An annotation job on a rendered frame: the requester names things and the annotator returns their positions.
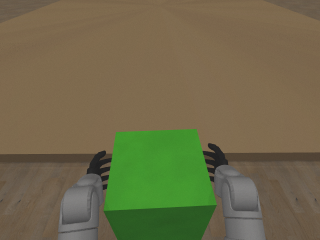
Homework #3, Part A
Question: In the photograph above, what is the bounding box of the robot left forearm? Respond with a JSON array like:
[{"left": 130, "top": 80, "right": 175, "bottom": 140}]
[{"left": 58, "top": 173, "right": 104, "bottom": 240}]

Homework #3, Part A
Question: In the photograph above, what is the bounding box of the robot right forearm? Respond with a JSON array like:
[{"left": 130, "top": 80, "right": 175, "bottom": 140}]
[{"left": 214, "top": 165, "right": 267, "bottom": 240}]

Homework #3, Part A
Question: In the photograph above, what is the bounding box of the robot right hand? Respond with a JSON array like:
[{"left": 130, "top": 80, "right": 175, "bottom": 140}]
[{"left": 202, "top": 143, "right": 228, "bottom": 182}]

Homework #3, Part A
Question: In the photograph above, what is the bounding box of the robot left hand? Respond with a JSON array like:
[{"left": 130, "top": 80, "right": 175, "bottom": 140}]
[{"left": 86, "top": 150, "right": 112, "bottom": 190}]

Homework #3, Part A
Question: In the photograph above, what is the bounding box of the carton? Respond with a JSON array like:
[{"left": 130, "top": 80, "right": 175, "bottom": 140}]
[{"left": 103, "top": 129, "right": 217, "bottom": 240}]

